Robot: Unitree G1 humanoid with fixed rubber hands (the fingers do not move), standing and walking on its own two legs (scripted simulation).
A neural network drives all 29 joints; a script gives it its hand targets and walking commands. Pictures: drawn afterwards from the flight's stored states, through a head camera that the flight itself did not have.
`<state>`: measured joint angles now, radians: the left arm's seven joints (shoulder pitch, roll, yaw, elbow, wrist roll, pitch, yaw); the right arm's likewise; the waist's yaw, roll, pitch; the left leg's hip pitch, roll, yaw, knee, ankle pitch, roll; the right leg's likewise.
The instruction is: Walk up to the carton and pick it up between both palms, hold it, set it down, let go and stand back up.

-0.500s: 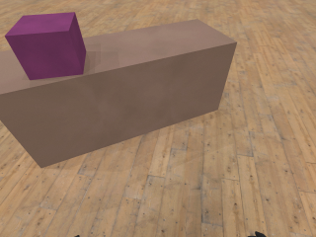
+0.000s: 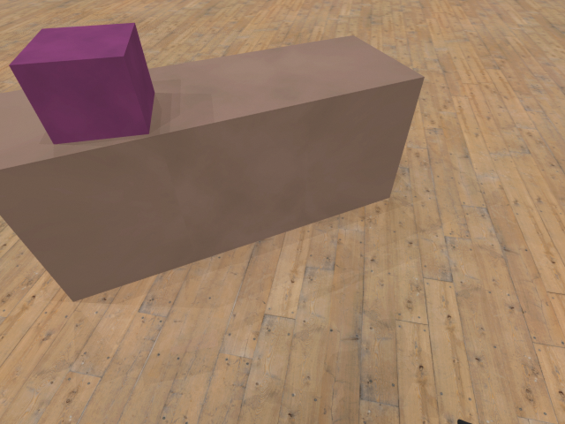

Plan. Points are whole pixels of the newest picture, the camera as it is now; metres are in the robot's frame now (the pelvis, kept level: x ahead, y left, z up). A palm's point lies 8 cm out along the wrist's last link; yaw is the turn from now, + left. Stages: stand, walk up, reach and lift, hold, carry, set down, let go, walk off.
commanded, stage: stand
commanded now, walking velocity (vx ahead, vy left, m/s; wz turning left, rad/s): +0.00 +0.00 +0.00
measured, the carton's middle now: (95, 81) +1.11 +0.60 +0.01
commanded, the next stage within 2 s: none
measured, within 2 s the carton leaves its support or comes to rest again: neither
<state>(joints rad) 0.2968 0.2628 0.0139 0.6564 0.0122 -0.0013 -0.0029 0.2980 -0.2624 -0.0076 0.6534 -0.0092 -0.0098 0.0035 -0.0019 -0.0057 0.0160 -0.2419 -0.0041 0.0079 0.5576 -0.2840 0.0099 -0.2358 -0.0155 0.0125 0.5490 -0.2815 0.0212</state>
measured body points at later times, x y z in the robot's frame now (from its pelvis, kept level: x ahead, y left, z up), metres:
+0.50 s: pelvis +0.00 +0.00 +0.00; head +0.00 +0.00 +0.45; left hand +0.10 +0.26 -0.11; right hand +0.11 -0.26 -0.10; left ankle +0.01 +0.11 -0.73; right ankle +0.01 -0.13 -0.73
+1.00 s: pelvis +0.00 +0.00 +0.00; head +0.00 +0.00 +0.45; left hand +0.10 +0.26 -0.11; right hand +0.10 -0.26 -0.11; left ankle +0.01 +0.11 -0.73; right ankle +0.01 -0.13 -0.73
